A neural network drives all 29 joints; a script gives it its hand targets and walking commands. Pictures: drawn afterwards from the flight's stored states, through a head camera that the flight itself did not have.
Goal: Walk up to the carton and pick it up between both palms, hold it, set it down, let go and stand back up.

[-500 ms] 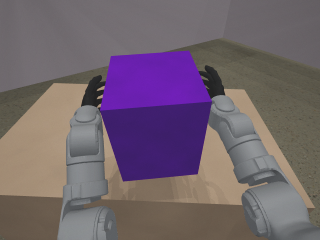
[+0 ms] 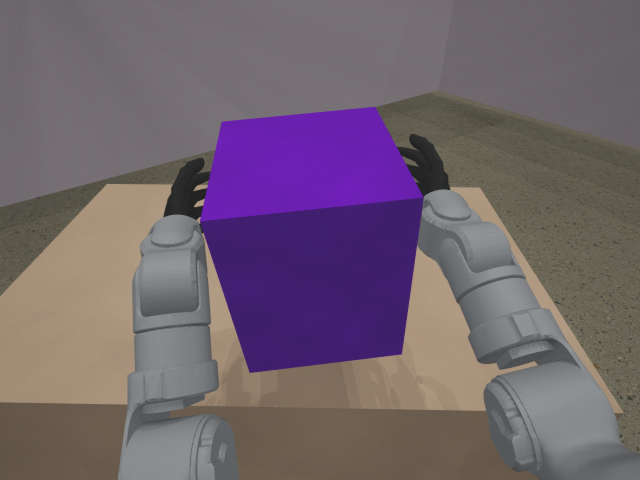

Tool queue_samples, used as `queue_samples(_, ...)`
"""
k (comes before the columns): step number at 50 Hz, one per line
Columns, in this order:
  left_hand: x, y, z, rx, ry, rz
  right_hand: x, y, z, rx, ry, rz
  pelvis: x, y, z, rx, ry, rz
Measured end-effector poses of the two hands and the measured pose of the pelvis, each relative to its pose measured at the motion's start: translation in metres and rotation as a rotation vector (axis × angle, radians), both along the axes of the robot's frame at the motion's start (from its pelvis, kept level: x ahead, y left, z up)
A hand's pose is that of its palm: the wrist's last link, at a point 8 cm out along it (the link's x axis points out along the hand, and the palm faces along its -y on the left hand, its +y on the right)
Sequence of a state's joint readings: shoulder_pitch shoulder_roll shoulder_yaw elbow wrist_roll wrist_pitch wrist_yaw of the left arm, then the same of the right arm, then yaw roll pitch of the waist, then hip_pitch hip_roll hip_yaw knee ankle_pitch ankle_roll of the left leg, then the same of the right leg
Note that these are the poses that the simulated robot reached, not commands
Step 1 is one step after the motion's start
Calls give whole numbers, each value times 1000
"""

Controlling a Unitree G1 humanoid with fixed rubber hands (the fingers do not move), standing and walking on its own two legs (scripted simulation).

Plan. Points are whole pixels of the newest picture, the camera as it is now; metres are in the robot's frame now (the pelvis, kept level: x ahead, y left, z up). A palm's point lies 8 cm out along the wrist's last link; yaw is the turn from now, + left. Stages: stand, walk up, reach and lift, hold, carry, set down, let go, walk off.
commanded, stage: hold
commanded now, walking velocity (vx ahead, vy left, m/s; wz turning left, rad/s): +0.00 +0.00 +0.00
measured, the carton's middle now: (312, 239) +0.38 +0.00 +0.17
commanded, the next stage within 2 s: none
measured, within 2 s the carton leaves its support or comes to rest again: neither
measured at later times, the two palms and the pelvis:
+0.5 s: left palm (173, 218) +0.36 +0.16 +0.23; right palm (421, 187) +0.37 -0.13 +0.25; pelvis -0.01 +0.00 +0.00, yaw +0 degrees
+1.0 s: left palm (185, 218) +0.35 +0.15 +0.23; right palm (434, 192) +0.36 -0.14 +0.24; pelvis +0.00 +0.00 +0.00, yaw +0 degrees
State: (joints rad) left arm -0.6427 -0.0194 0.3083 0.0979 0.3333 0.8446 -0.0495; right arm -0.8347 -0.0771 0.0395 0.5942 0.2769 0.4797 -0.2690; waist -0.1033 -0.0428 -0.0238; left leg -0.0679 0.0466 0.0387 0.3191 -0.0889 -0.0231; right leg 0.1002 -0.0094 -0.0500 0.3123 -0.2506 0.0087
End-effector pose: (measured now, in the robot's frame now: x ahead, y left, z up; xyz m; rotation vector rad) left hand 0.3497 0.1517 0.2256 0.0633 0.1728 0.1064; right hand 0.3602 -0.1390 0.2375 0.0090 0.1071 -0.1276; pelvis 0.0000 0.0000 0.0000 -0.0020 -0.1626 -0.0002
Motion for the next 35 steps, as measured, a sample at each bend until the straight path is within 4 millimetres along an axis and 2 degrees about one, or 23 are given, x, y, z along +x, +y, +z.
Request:
queue_samples(4, -1, -1, 3, 9, -2, -3, -1, -1, 1, -9, -2, 3, -4, 0, 0, -1, 13, -6)
queue_samples(12, -2, 5, 16, -13, -29, 8, -1, 5, 20, -24, -28, 5, -10, -1, 0, -3, 17, -6)
queue_samples(23, 5, 12, 4, -6, 1, -3, 6, 12, 13, -33, 4, 5, -7, 3, 1, -4, 28, -4)
queue_samples(35, 8, 8, 10, 9, -18, 1, 9, 8, 15, -16, -14, 7, 1, 4, 0, -5, 24, -2)
